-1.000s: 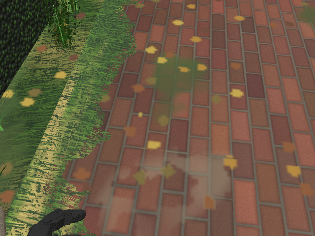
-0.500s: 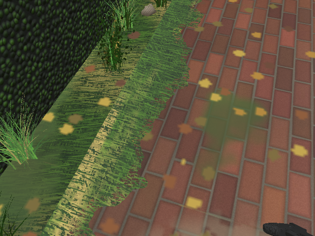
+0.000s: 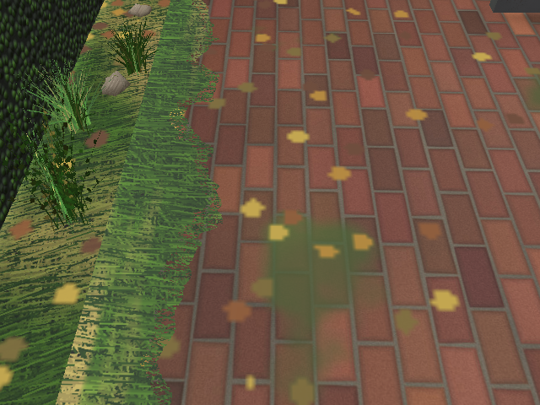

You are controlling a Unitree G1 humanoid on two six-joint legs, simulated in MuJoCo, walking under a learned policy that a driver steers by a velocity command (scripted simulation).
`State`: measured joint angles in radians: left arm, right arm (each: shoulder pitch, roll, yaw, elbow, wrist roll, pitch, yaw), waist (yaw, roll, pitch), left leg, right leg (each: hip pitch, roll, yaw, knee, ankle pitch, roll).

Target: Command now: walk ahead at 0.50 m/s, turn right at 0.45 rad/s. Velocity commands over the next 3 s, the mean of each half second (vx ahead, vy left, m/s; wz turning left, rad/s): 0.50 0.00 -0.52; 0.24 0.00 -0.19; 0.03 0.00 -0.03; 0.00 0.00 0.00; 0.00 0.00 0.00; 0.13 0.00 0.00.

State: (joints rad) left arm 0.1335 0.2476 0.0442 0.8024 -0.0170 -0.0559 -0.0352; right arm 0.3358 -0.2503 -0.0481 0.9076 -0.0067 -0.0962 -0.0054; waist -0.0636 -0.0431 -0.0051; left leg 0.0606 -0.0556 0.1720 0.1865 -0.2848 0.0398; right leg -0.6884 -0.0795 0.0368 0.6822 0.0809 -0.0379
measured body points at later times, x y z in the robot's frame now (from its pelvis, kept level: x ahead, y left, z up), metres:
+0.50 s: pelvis +0.28 -0.05 +0.01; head +0.31 -0.08 +0.45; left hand +0.42 +0.21 -0.10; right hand +0.43 -0.35 -0.08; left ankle +0.51 +0.07 -0.69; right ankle +0.20 -0.12 -0.74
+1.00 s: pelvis +0.46 -0.07 +0.00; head +0.48 -0.08 +0.45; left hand +0.69 +0.12 -0.11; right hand +0.48 -0.34 -0.13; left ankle +0.52 +0.02 -0.74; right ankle +0.45 -0.21 -0.74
